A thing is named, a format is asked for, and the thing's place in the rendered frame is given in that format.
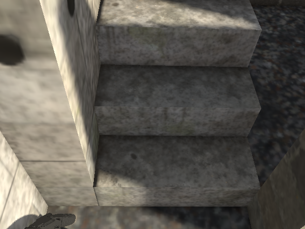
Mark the left robot hand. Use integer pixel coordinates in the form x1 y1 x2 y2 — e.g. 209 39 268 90
25 213 76 229

